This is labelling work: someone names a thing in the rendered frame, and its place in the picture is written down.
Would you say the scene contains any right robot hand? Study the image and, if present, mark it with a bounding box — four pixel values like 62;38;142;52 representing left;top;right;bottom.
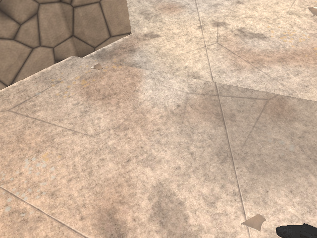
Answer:
275;223;317;238

